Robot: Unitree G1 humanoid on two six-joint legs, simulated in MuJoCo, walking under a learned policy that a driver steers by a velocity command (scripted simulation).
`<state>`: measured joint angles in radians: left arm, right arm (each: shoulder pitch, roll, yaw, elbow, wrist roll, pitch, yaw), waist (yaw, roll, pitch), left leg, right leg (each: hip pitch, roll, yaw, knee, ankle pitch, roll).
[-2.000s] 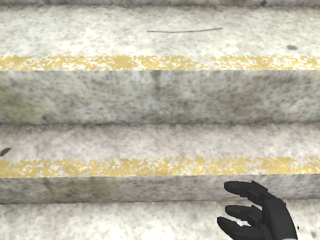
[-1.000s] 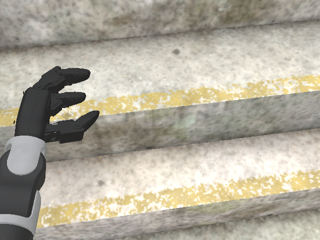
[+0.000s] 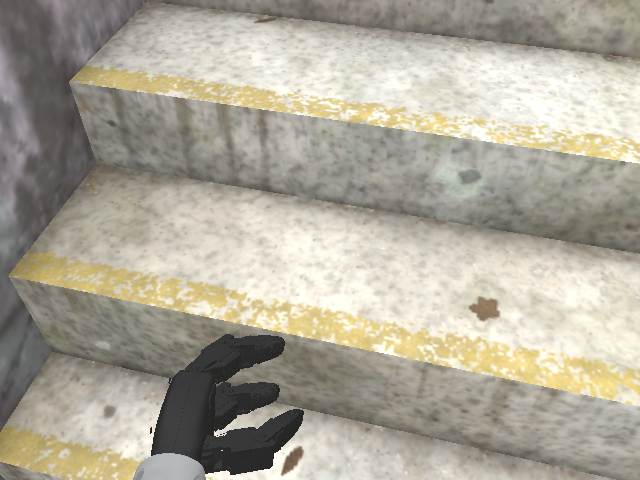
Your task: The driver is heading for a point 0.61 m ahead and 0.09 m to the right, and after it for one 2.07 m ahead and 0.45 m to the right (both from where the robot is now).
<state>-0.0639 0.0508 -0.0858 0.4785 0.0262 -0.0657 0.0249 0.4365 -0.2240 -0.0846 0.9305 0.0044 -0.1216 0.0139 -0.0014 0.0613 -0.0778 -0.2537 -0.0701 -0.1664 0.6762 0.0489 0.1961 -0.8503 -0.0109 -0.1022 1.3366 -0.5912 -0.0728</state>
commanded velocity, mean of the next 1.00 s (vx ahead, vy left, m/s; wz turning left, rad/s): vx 1.00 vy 0.00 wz -0.43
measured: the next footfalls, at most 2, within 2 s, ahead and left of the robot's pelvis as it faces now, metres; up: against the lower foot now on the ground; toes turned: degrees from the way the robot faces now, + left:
left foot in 0.42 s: +0.45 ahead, +0.15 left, +0.19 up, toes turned +7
right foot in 0.82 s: +0.64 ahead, -0.07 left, +0.40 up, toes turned -13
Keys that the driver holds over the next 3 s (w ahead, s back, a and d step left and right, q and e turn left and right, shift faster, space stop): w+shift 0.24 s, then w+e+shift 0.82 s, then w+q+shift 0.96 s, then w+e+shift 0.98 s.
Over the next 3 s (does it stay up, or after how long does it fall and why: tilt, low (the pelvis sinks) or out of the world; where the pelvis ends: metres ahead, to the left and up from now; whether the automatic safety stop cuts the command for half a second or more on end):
stays up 1.79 0.02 1.38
